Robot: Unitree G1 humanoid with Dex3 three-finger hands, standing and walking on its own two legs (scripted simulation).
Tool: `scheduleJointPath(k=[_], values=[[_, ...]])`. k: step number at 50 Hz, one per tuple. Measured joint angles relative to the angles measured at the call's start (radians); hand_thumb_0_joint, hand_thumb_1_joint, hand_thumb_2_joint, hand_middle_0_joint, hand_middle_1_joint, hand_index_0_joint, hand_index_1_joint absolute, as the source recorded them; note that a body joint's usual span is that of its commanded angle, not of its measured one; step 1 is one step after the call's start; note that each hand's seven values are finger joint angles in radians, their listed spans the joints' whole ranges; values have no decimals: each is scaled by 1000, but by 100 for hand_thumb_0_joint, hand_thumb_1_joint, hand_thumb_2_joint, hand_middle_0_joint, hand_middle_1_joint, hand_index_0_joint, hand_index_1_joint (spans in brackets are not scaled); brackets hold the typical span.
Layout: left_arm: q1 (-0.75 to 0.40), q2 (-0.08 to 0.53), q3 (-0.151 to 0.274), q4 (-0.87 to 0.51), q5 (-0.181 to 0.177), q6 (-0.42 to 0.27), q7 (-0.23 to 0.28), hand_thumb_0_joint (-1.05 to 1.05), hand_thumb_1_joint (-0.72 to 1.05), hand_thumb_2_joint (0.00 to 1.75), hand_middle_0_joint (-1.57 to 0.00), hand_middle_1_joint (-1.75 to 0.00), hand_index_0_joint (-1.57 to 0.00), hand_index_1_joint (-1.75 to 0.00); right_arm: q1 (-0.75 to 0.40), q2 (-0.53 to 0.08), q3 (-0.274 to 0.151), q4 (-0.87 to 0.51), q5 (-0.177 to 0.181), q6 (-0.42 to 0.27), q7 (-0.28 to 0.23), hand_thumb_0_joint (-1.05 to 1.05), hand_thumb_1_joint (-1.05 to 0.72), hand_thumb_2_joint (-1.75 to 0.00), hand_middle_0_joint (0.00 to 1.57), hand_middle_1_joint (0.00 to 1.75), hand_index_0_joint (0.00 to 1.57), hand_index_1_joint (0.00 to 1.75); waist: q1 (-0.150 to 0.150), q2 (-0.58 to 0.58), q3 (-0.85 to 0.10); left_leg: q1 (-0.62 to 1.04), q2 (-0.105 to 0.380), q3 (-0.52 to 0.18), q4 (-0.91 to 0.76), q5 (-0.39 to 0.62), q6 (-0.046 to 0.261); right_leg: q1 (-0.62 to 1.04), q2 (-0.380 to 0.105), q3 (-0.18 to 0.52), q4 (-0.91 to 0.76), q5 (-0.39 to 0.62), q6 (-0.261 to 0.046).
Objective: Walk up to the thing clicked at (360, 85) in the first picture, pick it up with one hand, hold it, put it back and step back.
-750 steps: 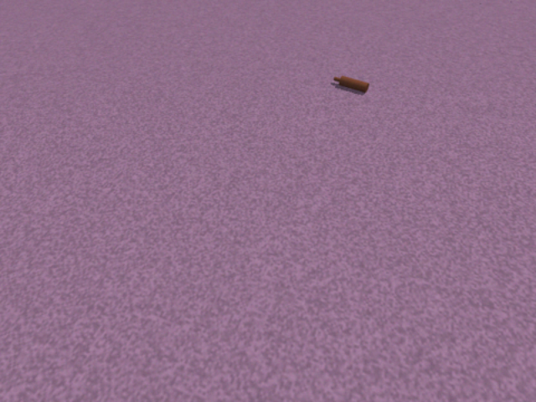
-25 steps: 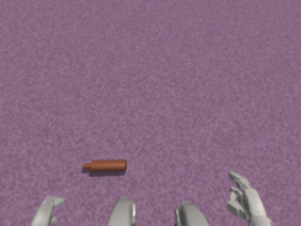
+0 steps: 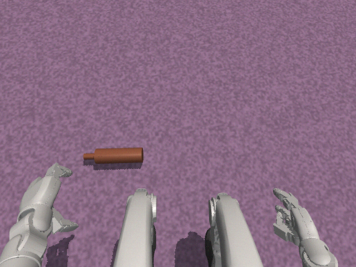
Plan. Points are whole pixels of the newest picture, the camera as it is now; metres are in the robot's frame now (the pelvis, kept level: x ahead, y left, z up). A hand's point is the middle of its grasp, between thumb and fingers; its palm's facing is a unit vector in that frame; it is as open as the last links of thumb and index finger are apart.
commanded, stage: rise first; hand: left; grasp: from above
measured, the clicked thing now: (113, 155) +0.47 +0.30 -0.50
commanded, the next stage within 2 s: none
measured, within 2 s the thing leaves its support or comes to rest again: neither
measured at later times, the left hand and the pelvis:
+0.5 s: hand (85, 175) +0.34 +0.32 -0.29, palm faces -0.47 -0.16 -0.87, open 14.2 cm; pelvis -0.05 +0.00 -0.15, yaw -4 degrees
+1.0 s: hand (92, 167) +0.38 +0.32 -0.35, palm faces -0.45 -0.04 -0.89, open 14.2 cm; pelvis -0.04 +0.01 -0.19, yaw -6 degrees
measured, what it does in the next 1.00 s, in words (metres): lowers itself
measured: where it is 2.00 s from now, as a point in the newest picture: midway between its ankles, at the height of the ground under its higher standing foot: (180, 264)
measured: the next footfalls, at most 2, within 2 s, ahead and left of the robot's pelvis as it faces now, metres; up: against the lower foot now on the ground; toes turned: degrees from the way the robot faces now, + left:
none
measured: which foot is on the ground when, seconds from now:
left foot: down 0.00-1.00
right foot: down 0.00-1.00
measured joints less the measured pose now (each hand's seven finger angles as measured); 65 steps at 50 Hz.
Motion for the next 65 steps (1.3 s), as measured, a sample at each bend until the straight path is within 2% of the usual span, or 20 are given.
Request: scheduleJointPath(k=[9,14,21,30,34,39,47,54,65], values=[[-252,90,21,173,186,-126,28,0,-58,104,-10,-105,-8,-106,1,-1,-13,67,-15,48,19,1,-93,-91,20,30,20,30,3,4,37,-265,5,-28,230,-5,-7,-262,22,-9,228,-6,2],[-351,138,31,251,272,-178,52,0,-56,105,-9,-105,-7,-106,22,7,-11,104,-28,79,30,1,-91,-91,20,30,20,30,-8,3,66,-371,3,-44,330,3,-9,-363,30,-16,324,1,6],[-433,188,42,341,371,-231,100,0,-54,105,-7,-103,-6,-104,52,17,0,134,-48,130,44,1,-89,-90,20,30,20,30,-36,0,100,-463,-2,-61,426,16,-7,-447,37,-23,411,13,13],[-530,241,34,474,502,-267,186,0,-54,105,-7,-100,-6,-100,60,20,23,150,-82,169,55,1,-90,-90,20,30,20,30,-74,-16,104,-536,-7,-78,506,21,-2,-508,44,-33,478,17,16],[-572,259,18,518,547,-270,211,0,-54,105,-8,-99,-6,-99,54,17,29,148,-93,174,60,1,-90,-90,20,30,20,30,-85,-22,105,-561,-11,-83,533,20,0,-527,44,-36,502,12,14],[-603,275,18,560,600,-276,239,0,-53,104,-8,-98,-6,-99,37,19,34,149,-106,176,66,1,-90,-90,20,30,20,30,-95,-28,108,-586,-14,-87,562,13,2,-546,46,-38,526,4,12],[-637,292,18,612,642,-286,284,0,-53,102,-8,-99,-7,-99,10,26,48,149,-125,175,77,0,-91,-90,20,30,20,30,-103,-38,120,-615,-14,-94,601,2,3,-571,50,-40,560,-6,20],[-665,300,21,651,649,-274,315,0,-52,101,-8,-100,-8,-100,2,34,62,147,-138,168,83,0,-91,-90,20,30,20,30,-112,-44,128,-638,-15,-100,626,-6,-1,-594,53,-42,585,-13,22],[-680,312,36,678,638,-260,322,0,-53,101,-8,-102,-8,-101,5,35,76,149,-147,170,87,0,-91,-90,20,30,20,30,-127,-44,141,-651,-11,-112,651,-21,-7,-611,61,-49,605,-20,29]])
